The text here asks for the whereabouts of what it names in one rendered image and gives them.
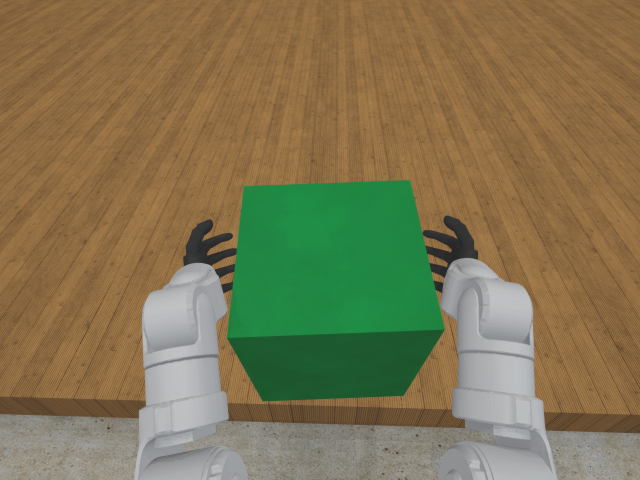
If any robot right forearm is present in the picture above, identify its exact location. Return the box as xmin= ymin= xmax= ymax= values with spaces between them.
xmin=440 ymin=258 xmax=558 ymax=480

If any left robot hand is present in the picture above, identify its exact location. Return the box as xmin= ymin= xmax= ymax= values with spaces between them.
xmin=183 ymin=219 xmax=237 ymax=293

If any robot left upper arm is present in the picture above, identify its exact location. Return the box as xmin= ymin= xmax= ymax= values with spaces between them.
xmin=139 ymin=446 xmax=248 ymax=480

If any robot left forearm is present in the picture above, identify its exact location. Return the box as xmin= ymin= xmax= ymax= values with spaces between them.
xmin=134 ymin=263 xmax=229 ymax=480

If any right robot hand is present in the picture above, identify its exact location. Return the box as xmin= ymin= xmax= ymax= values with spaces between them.
xmin=423 ymin=216 xmax=478 ymax=293

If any robot right upper arm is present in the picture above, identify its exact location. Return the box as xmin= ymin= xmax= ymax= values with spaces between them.
xmin=438 ymin=441 xmax=555 ymax=480

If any carton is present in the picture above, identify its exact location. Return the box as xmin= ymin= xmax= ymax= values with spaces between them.
xmin=227 ymin=180 xmax=445 ymax=401

